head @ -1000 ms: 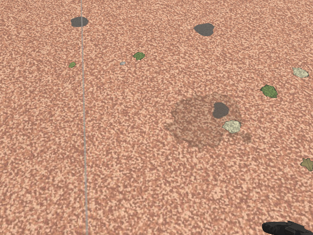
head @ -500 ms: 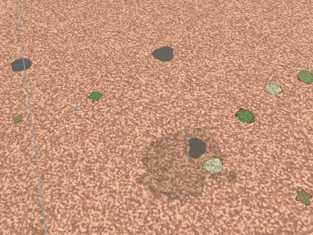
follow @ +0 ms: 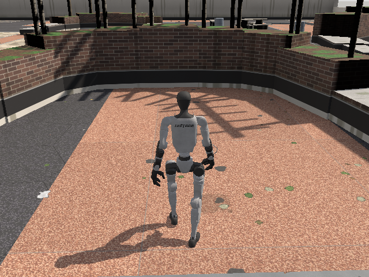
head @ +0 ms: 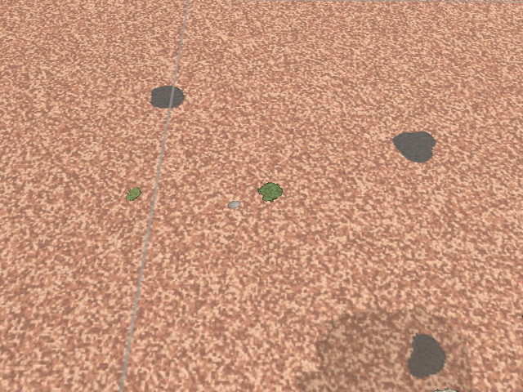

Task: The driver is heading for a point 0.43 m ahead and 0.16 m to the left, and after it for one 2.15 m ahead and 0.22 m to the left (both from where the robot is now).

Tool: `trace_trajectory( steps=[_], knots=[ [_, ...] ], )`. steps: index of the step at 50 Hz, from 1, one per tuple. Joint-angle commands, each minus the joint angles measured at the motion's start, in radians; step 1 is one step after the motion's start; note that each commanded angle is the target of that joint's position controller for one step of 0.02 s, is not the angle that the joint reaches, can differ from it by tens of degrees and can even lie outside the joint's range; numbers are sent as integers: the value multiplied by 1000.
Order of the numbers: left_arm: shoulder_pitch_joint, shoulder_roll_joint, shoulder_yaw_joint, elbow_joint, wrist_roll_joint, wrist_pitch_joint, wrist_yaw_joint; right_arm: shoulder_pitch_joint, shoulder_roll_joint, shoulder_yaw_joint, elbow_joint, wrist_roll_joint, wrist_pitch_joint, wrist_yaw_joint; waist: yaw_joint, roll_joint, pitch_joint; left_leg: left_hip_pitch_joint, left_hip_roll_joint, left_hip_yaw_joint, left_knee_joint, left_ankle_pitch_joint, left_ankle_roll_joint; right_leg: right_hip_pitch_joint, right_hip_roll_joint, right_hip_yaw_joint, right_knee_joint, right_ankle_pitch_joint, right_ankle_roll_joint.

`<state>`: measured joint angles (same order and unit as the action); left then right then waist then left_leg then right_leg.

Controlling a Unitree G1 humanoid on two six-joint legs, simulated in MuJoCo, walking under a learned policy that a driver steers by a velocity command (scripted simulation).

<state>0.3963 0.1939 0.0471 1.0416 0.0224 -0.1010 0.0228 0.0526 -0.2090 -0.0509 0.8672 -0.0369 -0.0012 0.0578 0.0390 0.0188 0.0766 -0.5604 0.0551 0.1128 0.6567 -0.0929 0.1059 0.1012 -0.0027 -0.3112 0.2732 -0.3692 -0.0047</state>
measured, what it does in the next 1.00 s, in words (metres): walks ahead, turning left: left foot, then right foot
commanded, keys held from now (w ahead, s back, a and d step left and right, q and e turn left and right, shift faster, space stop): w+q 0.40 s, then q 0.36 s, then e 0.24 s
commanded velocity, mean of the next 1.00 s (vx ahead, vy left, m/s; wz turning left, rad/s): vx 0.31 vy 0.00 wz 0.47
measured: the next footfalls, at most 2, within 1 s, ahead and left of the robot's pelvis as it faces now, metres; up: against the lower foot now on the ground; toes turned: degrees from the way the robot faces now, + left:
left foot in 0.06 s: +0.19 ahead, +0.08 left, +0.00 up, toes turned +8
right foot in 0.60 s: +0.53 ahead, +0.01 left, +0.00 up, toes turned +23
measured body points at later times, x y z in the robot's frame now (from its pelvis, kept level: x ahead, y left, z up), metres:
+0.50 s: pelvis +0.26 +0.04 +0.01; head +0.30 +0.07 +0.46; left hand +0.40 +0.33 -0.10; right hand +0.31 -0.23 -0.11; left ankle +0.15 +0.07 -0.73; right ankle +0.47 -0.06 -0.68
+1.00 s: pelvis +0.38 +0.06 +0.00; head +0.39 +0.07 +0.45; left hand +0.32 +0.32 -0.13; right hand +0.62 -0.10 -0.12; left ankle +0.33 +0.16 -0.73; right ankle +0.50 +0.00 -0.73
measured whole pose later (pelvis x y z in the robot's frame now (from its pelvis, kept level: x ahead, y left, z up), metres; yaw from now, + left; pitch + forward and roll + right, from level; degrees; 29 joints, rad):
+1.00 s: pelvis +0.38 +0.06 +0.00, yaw +27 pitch +0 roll -1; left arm 0.27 0.24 0.02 0.82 0.02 0.00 -0.01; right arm 0.17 -0.24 -0.02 0.78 -0.03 0.06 0.00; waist 0.04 0.01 0.03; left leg -0.27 -0.01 -0.03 0.56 -0.33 0.03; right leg -0.35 0.00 -0.08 0.47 -0.12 -0.04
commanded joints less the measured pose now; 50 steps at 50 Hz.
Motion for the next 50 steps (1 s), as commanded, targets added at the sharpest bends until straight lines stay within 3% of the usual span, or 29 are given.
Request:
trace_trajectory(
  steps=[1, 2, 3, 4, 5, 6, 7, 8, 10, 12, 14, 20, 25, 27, 29, 30, 31, 32, 33, 34, 35, 37, 39, 41, 45, 47, 49, 50],
  knots=[
    [17, 183, 37, -37, 6, 9, 13, 36, -73, -20, -49, -4, -14, -6, -62, -126, -31, 97, -88, 65, -27, -139, 64, 24, -285, 50, 152, 1055, -112],
    [11, 199, 42, -44, 7, 21, 11, 130, -91, -32, -22, -2, -19, -11, -100, -125, -87, 192, -126, 71, -56, -174, 88, 23, -282, 45, 307, 1101, -109],
    [-2, 205, 43, -57, 3, 31, 5, 272, -119, -49, 22, -7, -29, -21, -166, -84, -167, 388, -151, 48, -148, -135, 117, -64, -264, 28, 538, 988, -83],
    [1, 160, 32, -102, -14, 31, -2, 383, -228, -83, 39, -21, -33, -36, -204, 45, -270, 661, 52, -251, -207, -271, 196, -350, -209, 21, 872, 624, -39],
    [-22, 111, 29, -176, -18, 19, -21, 325, -312, -101, 12, 2, -22, -37, -134, 231, -331, 851, 284, -812, -361, -230, 325, -729, 26, 158, 1194, -163, 15],
    [-144, 168, 35, -207, -9, 6, -26, 325, -302, -96, 13, 17, -10, -43, -158, 55, -269, 808, 275, -750, -400, -153, 302, -835, -28, 323, 1200, -94, 1],
    [-168, 141, 26, -215, -21, -7, -29, 280, -251, -83, 19, 21, -13, -52, -126, 10, -155, 694, 259, -615, -398, -68, 276, -849, -73, 329, 1138, -2, -9],
    [-139, 135, 26, -197, -19, -11, -26, 236, -198, -69, 15, 23, -20, -55, -77, -48, -82, 571, 206, -519, -408, 63, 226, -792, -108, 331, 1030, 45, -12],
    [-107, 127, 26, -193, 19, 23, -25, 187, -150, -50, 6, 35, -38, -62, -20, -32, -75, 458, 119, -402, -422, 197, 184, -680, -131, 341, 931, 64, 9],
    [-111, 118, 25, -206, 28, 54, -34, 217, -163, -49, 10, 44, -58, -60, -10, -19, -83, 434, 85, -370, -431, 271, 184, -668, -125, 327, 879, 74, 33],
    [-170, 115, 23, -233, 26, 68, -38, 257, -188, -54, 12, 43, -65, -58, -21, -8, -66, 422, 66, -360, -446, 268, 175, -707, -122, 313, 807, 129, 54],
    [-395, 129, 17, -324, 20, 70, -45, 386, -196, -52, 13, 36, -58, -61, -103, 33, -32, 537, 57, -416, -444, 255, 135, -845, -93, 317, 573, 302, 69],
    [-483, 121, -3, -378, 2, 52, -40, 440, -201, -50, 11, 26, -39, -76, -133, 61, -42, 588, 28, -393, -284, 645, 82, -752, 2, 291, 399, 323, 38],
    [-425, 146, -1, -372, -2, 42, -31, 409, -208, -52, -5, 20, -33, -84, -101, 82, -62, 572, 14, -419, -212, 683, 41, -624, 34, 313, 306, 301, 9],
    [-250, 196, 14, -326, -2, 28, -13, 330, -235, -59, -35, 24, -42, -83, -14, 86, -125, 518, -22, -440, -52, 739, -12, -379, 60, 320, 191, 337, -28],
    [-116, 225, 22, -302, 9, 9, -2, 287, -227, -56, -57, 42, -54, -75, 61, 47, -189, 413, -69, -429, 132, 595, -37, -162, -29, 374, 118, 526, -57],
    [-22, 296, 30, -305, 23, 5, 10, 326, -133, -35, -102, 63, -58, -77, 56, -140, -344, 246, -164, -311, 447, -124, -63, 92, -333, 590, 224, 1017, -113],
    [-62, 320, 39, -329, 1, 28, -2, 503, -146, -42, -111, 86, -41, -94, -39, -300, -521, 109, -256, -236, 667, -616, -71, 198, -555, 873, 235, 1293, -278],
    [-136, 233, 28, -357, -15, 46, -7, 501, -212, -52, -56, 39, -15, -100, -57, -132, -452, 87, -169, -242, 729, -504, -74, 56, -494, 832, 198, 1100, -283],
    [-196, 147, 2, -370, -18, 52, -3, 414, -216, -56, -63, 19, -2, -87, -52, -70, -309, 72, -142, -222, 699, -444, -88, -83, -408, 678, 153, 932, -254],
    [-241, 116, -12, -371, -10, 59, 1, 377, -193, -54, -72, 14, 11, -75, -71, -68, -215, 67, -109, -206, 652, -413, -101, -188, -342, 579, 101, 789, -217],
    [-249, 147, -7, -360, -2, 64, 10, 364, -166, -49, -82, 6, 44, -49, -80, -151, -137, 108, -93, -175, 619, -364, -124, -329, -275, 454, 37, 690, -207],
    [-221, 164, -1, -347, 7, 59, 5, 348, -150, -43, -99, 13, 56, -41, -80, -144, -156, 137, -104, -170, 578, -346, -125, -369, -268, 417, 26, 704, -228],
    [-212, 171, 1, -333, 8, 54, 0, 329, -128, -32, -108, 10, 61, -40, -86, -134, -174, 159, -112, -178, 494, -334, -117, -388, -269, 403, 18, 661, -240],
    [-233, 149, -11, -312, 7, 65, -20, 268, -84, 6, -108, 6, 71, -44, -74, -184, -168, 288, -84, -132, 145, -293, -99, -438, -212, 391, -24, 341, -203],
    [-201, 178, -2, -294, 7, 82, -34, 241, -98, 12, -104, 8, 68, -54, -53, -198, -143, 339, -100, -94, 5, -287, -97, -441, -198, 437, -16, 205, -194],
    [-187, 218, 13, -289, -9, 103, -42, 271, -122, 11, -93, 7, 52, -66, -80, -157, -103, 453, -108, -82, -207, -185, -72, -515, -186, 475, 17, 125, -148],
    [-156, 206, 14, -287, -11, 105, -47, 269, -156, 8, -100, 1, 38, -73, -77, -100, -91, 504, -37, -168, -297, -162, -49, -566, -168, 482, 40, 93, -94]
  ],
)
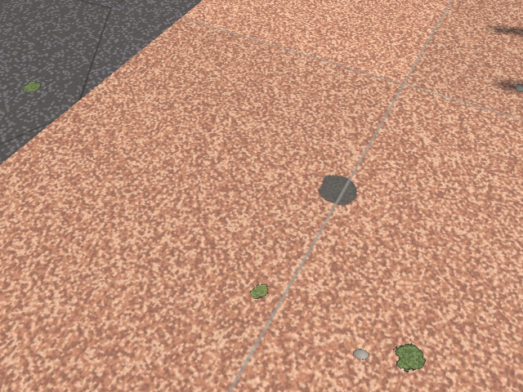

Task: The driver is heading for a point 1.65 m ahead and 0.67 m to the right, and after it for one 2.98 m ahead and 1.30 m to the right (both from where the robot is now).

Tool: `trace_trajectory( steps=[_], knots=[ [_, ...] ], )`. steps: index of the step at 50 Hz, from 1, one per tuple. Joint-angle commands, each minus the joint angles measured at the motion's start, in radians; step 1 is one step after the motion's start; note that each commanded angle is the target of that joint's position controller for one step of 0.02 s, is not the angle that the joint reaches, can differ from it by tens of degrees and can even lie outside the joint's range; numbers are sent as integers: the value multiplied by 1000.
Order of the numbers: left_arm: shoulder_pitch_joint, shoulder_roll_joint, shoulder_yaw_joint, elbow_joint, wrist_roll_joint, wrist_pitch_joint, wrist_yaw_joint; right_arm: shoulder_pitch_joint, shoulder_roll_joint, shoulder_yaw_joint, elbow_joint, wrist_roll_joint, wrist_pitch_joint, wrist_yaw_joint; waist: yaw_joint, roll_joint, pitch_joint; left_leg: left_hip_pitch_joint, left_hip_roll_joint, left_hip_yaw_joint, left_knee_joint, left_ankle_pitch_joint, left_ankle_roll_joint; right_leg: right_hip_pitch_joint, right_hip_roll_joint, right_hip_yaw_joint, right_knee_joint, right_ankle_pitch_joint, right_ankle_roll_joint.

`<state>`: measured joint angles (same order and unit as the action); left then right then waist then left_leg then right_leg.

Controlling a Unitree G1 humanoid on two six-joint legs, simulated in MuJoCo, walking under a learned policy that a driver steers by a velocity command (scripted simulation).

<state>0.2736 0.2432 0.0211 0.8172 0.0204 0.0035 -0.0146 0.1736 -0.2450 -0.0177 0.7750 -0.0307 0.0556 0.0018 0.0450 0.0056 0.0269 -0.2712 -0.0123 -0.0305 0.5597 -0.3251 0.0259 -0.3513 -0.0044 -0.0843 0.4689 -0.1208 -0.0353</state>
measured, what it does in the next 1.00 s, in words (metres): steps on the spot, turning right: right foot, then left foot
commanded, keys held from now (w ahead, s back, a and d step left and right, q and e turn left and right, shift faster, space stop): e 0.84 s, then no key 0.16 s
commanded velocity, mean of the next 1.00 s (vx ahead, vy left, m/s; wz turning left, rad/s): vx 0.01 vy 0.00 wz -0.46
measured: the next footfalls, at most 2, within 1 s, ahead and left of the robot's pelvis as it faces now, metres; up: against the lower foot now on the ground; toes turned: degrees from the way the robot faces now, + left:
right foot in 0.36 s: -0.01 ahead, -0.10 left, +0.00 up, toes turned -13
left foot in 0.88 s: +0.08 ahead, +0.07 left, +0.00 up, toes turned -35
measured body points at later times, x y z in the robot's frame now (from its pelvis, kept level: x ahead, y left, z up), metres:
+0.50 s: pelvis -0.02 -0.02 +0.01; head +0.00 -0.06 +0.46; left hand +0.15 +0.22 -0.09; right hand +0.02 -0.32 -0.12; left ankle +0.00 +0.11 -0.66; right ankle -0.05 -0.09 -0.73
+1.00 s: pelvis -0.02 +0.01 +0.01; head +0.02 +0.02 +0.46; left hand +0.23 +0.20 -0.12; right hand -0.05 -0.29 -0.08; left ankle +0.04 +0.09 -0.73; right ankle -0.10 -0.07 -0.67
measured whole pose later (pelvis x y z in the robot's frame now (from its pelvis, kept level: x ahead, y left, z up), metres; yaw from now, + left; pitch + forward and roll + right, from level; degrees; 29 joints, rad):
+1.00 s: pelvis -0.02 +0.01 +0.01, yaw -33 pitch +0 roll -1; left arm 0.21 0.33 0.08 0.72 0.02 0.06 -0.01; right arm 0.18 -0.27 -0.02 0.71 -0.02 0.02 -0.03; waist 0.01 -0.06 0.06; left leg -0.23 -0.03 -0.03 0.44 -0.21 0.04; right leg -0.42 0.16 0.15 0.97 -0.44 0.01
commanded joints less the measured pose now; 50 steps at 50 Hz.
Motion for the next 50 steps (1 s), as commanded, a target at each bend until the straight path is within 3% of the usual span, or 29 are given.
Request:
trace_trajectory(
  steps=[1, 2, 3, 5, 6, 8, 11, 13, 15, 16, 17, 18, 19, 20, 21, 22, 24, 25, 28, 35, 40, 42, 43, 44, 45, 46, 47, 48, 50],
  knots=[
    [-21, 79, 23, -89, -12, -4, -17, 157, -175, -29, -24, -23, -32, -28, -72, 90, -73, 252, 257, -258, -325, -27, 69, -155, -88, 182, 11, -245, -7],
    [-31, 67, 23, -104, -24, 3, -5, 56, -249, -56, -32, -1, -30, -34, -47, 289, 1, -9, 372, -351, -384, -46, 165, -123, 52, 49, 157, -372, 15],
    [-53, 129, 44, -94, -13, 17, -1, 17, -198, -47, -49, -9, -39, -37, -58, 196, 41, -72, 345, -288, -373, 26, 191, -77, 31, 101, 343, -377, 14],
    [25, 132, 65, -60, -15, 33, 3, -41, -137, -31, -59, -2, -46, -45, -4, 131, 26, -31, 280, -146, -319, 323, 179, -103, 47, 102, 535, -351, 13],
    [48, 127, 69, -54, -6, 38, 6, -46, -125, -28, -59, 6, -51, -52, 6, 133, 1, 30, 268, -98, -286, 445, 175, -125, 37, 96, 570, -336, 18],
    [49, 100, 65, -55, 0, 38, 5, -17, -111, -29, -56, 11, -52, -55, -13, 113, -41, 149, 259, -45, -226, 594, 176, -154, 24, 75, 543, -340, 41],
    [-21, 69, 52, -95, -9, 48, -8, 25, -128, -41, -40, 8, -47, -51, -61, 148, -62, 208, 275, -23, -183, 573, 174, -104, 9, 51, 377, -353, 49],
    [-36, 80, 53, -117, -16, 54, -13, 34, -158, -55, -34, 4, -42, -43, -76, 177, -72, 207, 295, -28, -160, 569, 172, -46, 17, 25, 289, -365, 38],
    [-16, 86, 55, -125, -20, 51, -15, 23, -180, -67, -32, 7, -37, -35, -60, 171, -76, 189, 300, -18, -114, 557, 153, 21, 30, -3, 170, -315, 21],
    [13, 79, 53, -118, -17, 44, -13, 8, -187, -71, -32, 14, -34, -34, -32, 149, -77, 153, 285, 13, -63, 512, 121, 91, 43, -19, 46, -212, 8],
    [21, 98, 56, -119, -8, 32, -6, 30, -183, -74, -22, 13, -36, -31, -21, 88, -74, 83, 256, 54, 16, 379, 61, 171, 33, 40, -88, -80, -5],
    [41, 202, 78, -127, 7, 17, 2, 58, -134, -65, -41, 5, -33, -25, -34, -147, -76, -110, 160, 143, 251, 71, -16, 290, -169, 337, -179, 98, -50],
    [109, 332, 113, -118, -3, 14, -3, -46, -81, -44, -114, 11, -18, -38, 14, -329, -27, -320, -18, 119, 381, -325, -52, 267, -384, 608, -165, 506, -220],
    [154, 290, 109, -106, -9, 15, -1, -68, -111, -48, -107, 3, -8, -44, 31, -172, -43, -324, 21, 15, 521, -321, -49, 275, -374, 569, -151, 523, -280],
    [92, 238, 94, -113, -14, 20, 5, -54, -113, -51, -90, 16, -7, -38, -4, -113, -14, -328, 34, -7, 559, -238, -45, 245, -312, 483, -145, 435, -268],
    [9, 205, 84, -130, -12, 28, 12, -37, -122, -54, -74, 25, -15, -32, -39, -87, 10, -322, 47, -19, 532, -150, -44, 217, -238, 417, -156, 339, -218],
    [-49, 181, 76, -152, -20, 32, 18, -4, -146, -62, -57, 3, -20, -21, -55, -117, -29, -301, 34, -5, 533, -61, -54, 242, -171, 367, -148, 370, -184],
    [-38, 183, 77, -153, -22, 31, 16, 10, -142, -62, -54, 2, -19, -17, -54, -106, -56, -289, 24, -3, 538, -45, -61, 254, -163, 361, -142, 383, -184],
    [0, 201, 85, -146, -22, 29, 15, -8, -124, -56, -68, 9, -13, -15, -35, -94, -58, -314, 19, -9, 472, -31, -74, 285, -160, 395, -141, 310, -190],
    [19, 227, 96, -159, -5, 39, 14, -55, -129, -48, -106, 13, -18, -23, -2, -122, -46, -254, -9, -27, 285, -59, -68, 236, -152, 520, -124, 157, -206],
    [-31, 237, 102, -173, -1, 44, 3, -19, -136, -41, -123, 28, -34, -33, -22, -138, -64, -99, -50, -34, 126, -81, -38, 179, -126, 608, -85, 243, -172],
    [-78, 230, 101, -179, -10, 45, 2, 45, -130, -38, -113, 29, -45, -42, -68, -132, -67, 37, -58, -33, -65, 1, -23, 127, -86, 619, -57, 207, -121],
    [-98, 210, 94, -183, -20, 43, 6, 87, -139, -40, -102, 22, -53, -51, -92, -107, -69, 136, -22, -50, -212, 92, -12, 70, -48, 588, -17, 109, -72],
    [-50, 145, 76, -187, -22, 37, 8, 72, -208, -51, -112, 8, -58, -61, -55, 58, -82, 211, 173, -244, -326, 50, 35, -16, 41, 471, 128, -155, -12],
    [19, 127, 74, -191, -17, 34, 17, -11, -292, -63, -148, 8, -52, -55, -10, 218, -65, 208, 383, -494, -347, 214, 143, -158, 219, 259, 305, -454, 25],
    [7, 203, 91, -169, 13, 38, 23, 30, -262, -65, -133, 3, -46, -45, -40, 156, -73, 113, 412, -489, -314, 281, 233, -124, 150, 237, 505, -478, 36],
    [-2, 209, 95, -154, 8, 41, 20, -4, -190, -44, -137, 11, -48, -36, -18, 92, -42, 63, 347, -402, -307, 297, 226, -99, 134, 258, 573, -418, 38],
    [6, 195, 93, -135, 3, 46, 13, -56, -152, -34, -141, 13, -49, -30, 0, 80, -16, 30, 271, -294, -299, 306, 193, -79, 126, 249, 616, -355, 47],
    [18, 174, 84, -122, -2, 56, -3, -69, -142, -29, -140, 10, -53, -34, -3, 149, -28, 76, 195, -189, -276, 396, 163, -89, 132, 224, 635, -309, 66]
  ],
)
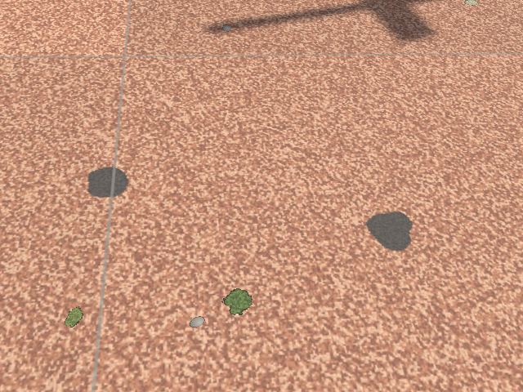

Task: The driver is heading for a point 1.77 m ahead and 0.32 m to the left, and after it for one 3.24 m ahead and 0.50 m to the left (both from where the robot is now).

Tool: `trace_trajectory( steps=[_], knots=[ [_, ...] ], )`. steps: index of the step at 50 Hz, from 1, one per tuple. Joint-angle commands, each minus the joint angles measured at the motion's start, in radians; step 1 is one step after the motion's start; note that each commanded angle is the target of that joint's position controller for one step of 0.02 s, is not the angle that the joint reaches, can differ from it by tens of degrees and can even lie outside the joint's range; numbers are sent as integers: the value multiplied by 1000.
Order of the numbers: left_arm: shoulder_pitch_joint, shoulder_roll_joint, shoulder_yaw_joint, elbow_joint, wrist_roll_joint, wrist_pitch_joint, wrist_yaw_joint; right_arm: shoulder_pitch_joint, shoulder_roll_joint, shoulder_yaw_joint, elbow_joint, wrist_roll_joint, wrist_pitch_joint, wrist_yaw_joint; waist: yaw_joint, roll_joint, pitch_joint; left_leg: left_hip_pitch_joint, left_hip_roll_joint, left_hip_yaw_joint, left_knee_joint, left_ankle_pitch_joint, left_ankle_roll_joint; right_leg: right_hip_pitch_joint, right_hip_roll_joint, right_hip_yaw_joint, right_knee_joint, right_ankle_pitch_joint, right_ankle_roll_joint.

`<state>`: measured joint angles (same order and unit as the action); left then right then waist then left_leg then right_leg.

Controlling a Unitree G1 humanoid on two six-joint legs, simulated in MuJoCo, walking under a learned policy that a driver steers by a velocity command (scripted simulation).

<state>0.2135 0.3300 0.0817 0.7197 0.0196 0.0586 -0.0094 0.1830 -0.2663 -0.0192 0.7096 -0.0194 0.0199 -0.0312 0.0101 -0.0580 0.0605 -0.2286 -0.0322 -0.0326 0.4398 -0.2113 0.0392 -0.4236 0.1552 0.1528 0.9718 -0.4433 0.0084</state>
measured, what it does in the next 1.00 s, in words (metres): steps on the spot: right foot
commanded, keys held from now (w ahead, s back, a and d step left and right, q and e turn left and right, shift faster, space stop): no key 1.00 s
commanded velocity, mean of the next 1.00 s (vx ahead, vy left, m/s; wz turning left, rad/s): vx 0.00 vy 0.00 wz -0.07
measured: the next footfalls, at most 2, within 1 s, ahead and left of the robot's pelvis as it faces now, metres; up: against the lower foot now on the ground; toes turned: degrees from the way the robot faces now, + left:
right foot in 0.24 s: +0.00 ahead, -0.12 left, +0.00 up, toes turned +3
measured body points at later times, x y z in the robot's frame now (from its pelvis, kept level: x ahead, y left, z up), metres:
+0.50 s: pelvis -0.01 -0.02 +0.00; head -0.01 -0.03 +0.45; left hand +0.10 +0.23 -0.12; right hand +0.05 -0.29 -0.14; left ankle +0.01 +0.10 -0.74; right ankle -0.04 -0.12 -0.74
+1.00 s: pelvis +0.00 -0.03 +0.00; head +0.00 -0.03 +0.45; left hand +0.02 +0.22 -0.15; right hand +0.01 -0.27 -0.16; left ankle +0.01 +0.10 -0.74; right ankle -0.04 -0.12 -0.74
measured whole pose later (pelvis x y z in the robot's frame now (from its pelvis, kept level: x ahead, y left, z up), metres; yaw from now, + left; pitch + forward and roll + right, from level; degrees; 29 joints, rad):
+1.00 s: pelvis +0.00 -0.03 +0.00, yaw -1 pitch -2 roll +0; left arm 0.26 0.21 -0.02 1.10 0.01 -0.01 0.04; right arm 0.24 -0.20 0.00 1.13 -0.01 0.01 -0.03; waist -0.01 0.01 0.03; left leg -0.17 0.00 -0.03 0.38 -0.19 -0.01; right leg -0.09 0.07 0.05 0.37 -0.25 -0.05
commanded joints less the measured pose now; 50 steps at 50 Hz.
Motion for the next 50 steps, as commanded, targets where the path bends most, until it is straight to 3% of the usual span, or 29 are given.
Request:
trace_trajectory(
  steps=[1, 4, 7, 9, 10, 11, 12, 13, 14, 15, 18, 23, 33, 50],
  knots=[
    [64, 79, 18, -21, -4, 3, -11, -55, -119, -28, -65, -1, -18, -1, 17, 207, -66, 60, 205, -165, -145, 315, 150, -18, -27, -22, 104, 13, 31],
    [13, 42, -3, -22, -9, 9, -8, 7, -121, -28, -32, 2, -23, 1, -19, 205, -82, 139, 222, -170, -121, 320, 161, 7, -53, -37, -79, -16, 41],
    [-7, 23, -21, -9, -16, 13, 1, 24, -142, -34, -7, -5, -16, 11, -38, 247, -87, 124, 216, -173, -105, 281, 160, 129, -76, -111, -306, -55, 22],
    [22, 19, -27, 16, -21, 6, 11, 33, -153, -38, 12, -3, -6, 17, -19, 244, -83, 103, 206, -174, -68, 335, 148, 214, -78, -146, -485, 51, 2],
    [52, 9, -33, 35, -17, -2, 16, 30, -149, -37, 20, 4, -3, 18, 6, 218, -82, 68, 196, -161, -40, 355, 118, 296, -84, -152, -649, 195, -11],
    [47, 29, -34, 42, -7, -14, 23, 51, -136, -34, 27, 3, -8, 18, 1, 182, -95, 9, 190, -163, -27, 325, 72, 388, -128, -82, -712, 305, -27],
    [47, 80, -31, 36, 11, -30, 31, 63, -103, -25, 16, 6, -17, 23, -15, 74, -132, -58, 153, -120, 31, 218, 23, 467, -268, 69, -730, 334, -52],
    [-33, 105, -31, 40, 2, -37, 29, 58, -56, -11, 12, 19, -18, 24, -66, -77, -80, -12, 58, -40, -42, 12, -6, 300, -351, 134, -682, 461, -109],
    [-67, 48, -46, 37, -2, -45, 23, 38, -79, -12, 39, 7, -12, 18, -48, -41, -71, 77, 71, -38, -64, 7, -16, 246, -333, 112, -672, 394, -114],
    [-67, 33, -53, 43, -2, -52, 21, 22, -95, -18, 55, 6, -11, 18, -34, -33, -55, 89, 65, -48, -67, 49, -17, 234, -291, 87, -676, 333, -92],
    [-15, 43, -58, 96, -8, -62, 34, 39, -101, -21, 94, 6, -15, 24, -26, -49, -41, 112, 90, -60, -76, 146, -14, 238, -243, 48, -684, 328, -66],
    [-2, 30, -65, 151, -9, -64, 37, 60, -85, -15, 176, 9, -16, 18, -23, 20, -18, 99, 95, -63, -98, 138, -24, 245, -239, 39, -688, 311, -73],
    [17, 20, -74, 254, -12, -71, 43, 71, -72, -7, 300, 9, -14, 9, -24, 55, -20, 120, 108, -67, -103, 150, -24, 245, -230, 26, -696, 330, -79],
    [96, -27, -91, 366, -12, -71, 52, 97, -31, 11, 411, 10, -10, -3, -20, 55, -6, 106, 112, -65, -91, 156, -17, 247, -221, 4, -679, 370, -76]
  ],
)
